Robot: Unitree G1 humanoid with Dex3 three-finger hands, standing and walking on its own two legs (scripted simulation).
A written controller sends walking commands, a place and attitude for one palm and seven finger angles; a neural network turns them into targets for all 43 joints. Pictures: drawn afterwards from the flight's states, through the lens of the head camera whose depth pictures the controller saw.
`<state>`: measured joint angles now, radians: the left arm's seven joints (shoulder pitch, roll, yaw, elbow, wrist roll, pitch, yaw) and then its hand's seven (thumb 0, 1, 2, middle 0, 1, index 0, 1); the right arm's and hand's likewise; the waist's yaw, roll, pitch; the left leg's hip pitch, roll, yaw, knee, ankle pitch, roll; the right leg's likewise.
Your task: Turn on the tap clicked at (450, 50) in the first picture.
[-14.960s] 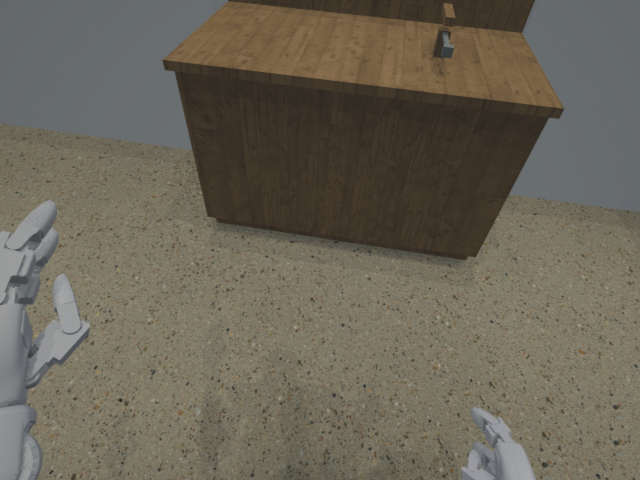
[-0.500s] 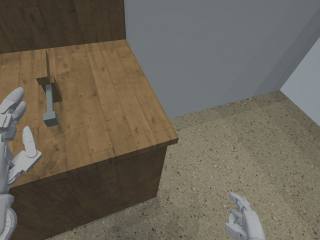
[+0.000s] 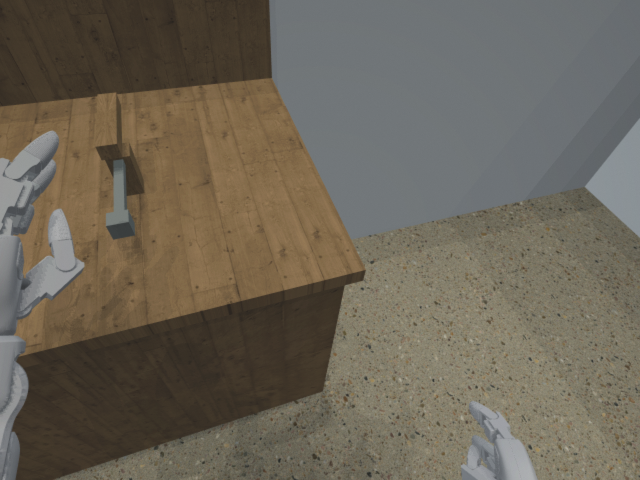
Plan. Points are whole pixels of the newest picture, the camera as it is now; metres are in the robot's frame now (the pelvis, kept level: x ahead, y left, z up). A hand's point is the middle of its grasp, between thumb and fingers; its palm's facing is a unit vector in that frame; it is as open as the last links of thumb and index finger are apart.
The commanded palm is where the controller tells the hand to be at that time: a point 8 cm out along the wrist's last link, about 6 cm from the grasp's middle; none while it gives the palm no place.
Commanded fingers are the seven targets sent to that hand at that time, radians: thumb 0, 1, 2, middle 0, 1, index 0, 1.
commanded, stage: turn the palm inward beside the body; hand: left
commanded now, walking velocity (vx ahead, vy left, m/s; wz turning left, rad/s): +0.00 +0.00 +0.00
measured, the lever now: (120, 224) +0.39 +0.33 +0.06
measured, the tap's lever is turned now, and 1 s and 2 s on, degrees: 0 0 0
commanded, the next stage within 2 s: none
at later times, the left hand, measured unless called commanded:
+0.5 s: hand (111, 325) +0.20 +0.22 +0.15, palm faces +0.57 -0.77 -0.28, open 7.4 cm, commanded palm +0.16 +0.25 +0.16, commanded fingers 0.00 0.90 0.90 -0.20 -0.30 -0.20 -0.30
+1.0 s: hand (140, 340) +0.21 +0.20 +0.12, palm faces +0.51 -0.84 -0.20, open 7.4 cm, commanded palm +0.16 +0.24 +0.14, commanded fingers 0.00 0.90 0.90 -0.20 -0.30 -0.20 -0.30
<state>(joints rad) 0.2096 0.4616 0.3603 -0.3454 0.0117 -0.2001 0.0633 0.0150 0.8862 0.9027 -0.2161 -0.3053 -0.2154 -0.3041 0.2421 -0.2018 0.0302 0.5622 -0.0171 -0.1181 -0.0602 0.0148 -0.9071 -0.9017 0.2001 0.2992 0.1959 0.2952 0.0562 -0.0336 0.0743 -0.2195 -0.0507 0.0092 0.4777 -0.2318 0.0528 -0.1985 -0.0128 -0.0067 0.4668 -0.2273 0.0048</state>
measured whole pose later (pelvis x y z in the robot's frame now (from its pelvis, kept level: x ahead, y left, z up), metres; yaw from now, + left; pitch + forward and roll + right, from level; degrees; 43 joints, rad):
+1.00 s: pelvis +0.02 -0.05 -0.02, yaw +2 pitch +2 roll +0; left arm 0.48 0.23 0.28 -0.43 -0.17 -0.06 0.14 0.02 0.90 0.90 -0.21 -0.30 -0.21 -0.30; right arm 0.21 -0.25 -0.01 0.67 -0.01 -0.19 -0.06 0.02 -0.91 -0.90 0.20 0.30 0.20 0.30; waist 0.09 0.03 -0.05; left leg -0.35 -0.02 -0.05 0.68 -0.37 -0.01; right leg -0.32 0.02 -0.06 0.69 -0.40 -0.05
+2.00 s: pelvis +0.01 -0.06 -0.02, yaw +2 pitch -1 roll +0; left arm 0.51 0.16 0.19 -0.49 -0.19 0.11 0.24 0.02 0.90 0.90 -0.20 -0.30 -0.21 -0.30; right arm 0.19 -0.23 0.04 0.66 -0.02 -0.21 -0.08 0.02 -0.91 -0.90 0.20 0.30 0.20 0.30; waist 0.09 0.06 -0.06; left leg -0.32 -0.02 -0.07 0.66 -0.34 -0.02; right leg -0.29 0.03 -0.08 0.67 -0.37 -0.06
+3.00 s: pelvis +0.00 -0.04 -0.02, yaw +1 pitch +2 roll +0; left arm 0.18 0.21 0.36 -0.08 -0.20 -0.02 0.20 0.02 0.90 0.90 -0.19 -0.28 -0.20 -0.28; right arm 0.18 -0.24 0.01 0.73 0.00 -0.19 -0.10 0.02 -0.91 -0.90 0.20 0.30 0.20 0.30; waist 0.06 0.03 -0.04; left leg -0.38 -0.03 -0.05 0.68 -0.33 0.01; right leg -0.34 0.02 -0.06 0.67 -0.35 -0.03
